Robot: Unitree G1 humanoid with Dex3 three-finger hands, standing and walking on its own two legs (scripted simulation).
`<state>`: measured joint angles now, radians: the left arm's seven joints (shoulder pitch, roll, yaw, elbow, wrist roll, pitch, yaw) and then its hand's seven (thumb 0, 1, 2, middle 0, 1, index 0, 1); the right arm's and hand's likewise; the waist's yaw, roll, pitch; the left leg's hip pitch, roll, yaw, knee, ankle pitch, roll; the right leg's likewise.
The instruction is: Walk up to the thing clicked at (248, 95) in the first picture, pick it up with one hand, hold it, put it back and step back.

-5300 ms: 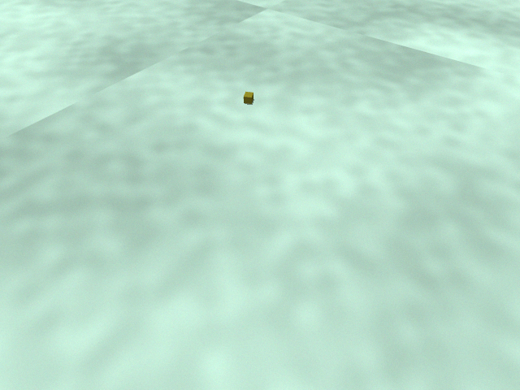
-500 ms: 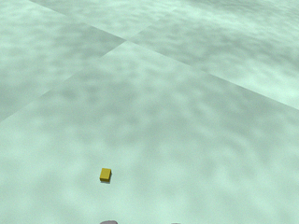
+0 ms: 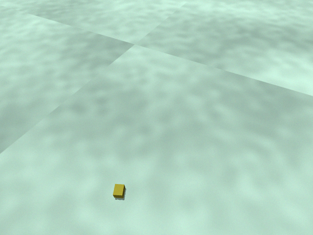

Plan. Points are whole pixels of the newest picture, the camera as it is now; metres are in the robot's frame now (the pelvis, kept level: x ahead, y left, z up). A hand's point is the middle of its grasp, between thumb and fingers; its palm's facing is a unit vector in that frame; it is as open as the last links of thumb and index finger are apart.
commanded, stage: walk up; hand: left
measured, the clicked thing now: (119, 191) +0.48 +0.26 -0.74
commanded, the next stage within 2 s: stand in 1.08 s
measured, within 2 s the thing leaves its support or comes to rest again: neither
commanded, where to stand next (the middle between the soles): +0.08 +0.00 m, yaw +2 degrees
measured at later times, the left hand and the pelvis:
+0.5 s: hand out of the picture +0.11 +0.25 -0.14, palm faces +0.00 -0.95 -0.31, open 7.4 cm; pelvis +0.02 +0.00 +0.02, yaw +1 degrees
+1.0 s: hand out of the picture +0.09 +0.25 -0.14, palm faces +0.04 -0.95 -0.32, open 7.4 cm; pelvis +0.02 +0.00 +0.02, yaw +2 degrees
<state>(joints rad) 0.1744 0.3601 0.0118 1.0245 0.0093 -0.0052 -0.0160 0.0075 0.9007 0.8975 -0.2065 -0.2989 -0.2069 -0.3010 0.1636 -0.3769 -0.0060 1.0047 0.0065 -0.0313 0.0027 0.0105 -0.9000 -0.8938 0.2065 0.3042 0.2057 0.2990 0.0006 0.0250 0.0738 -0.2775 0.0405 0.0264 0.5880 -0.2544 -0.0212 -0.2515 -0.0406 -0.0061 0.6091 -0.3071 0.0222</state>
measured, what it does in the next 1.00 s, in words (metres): stands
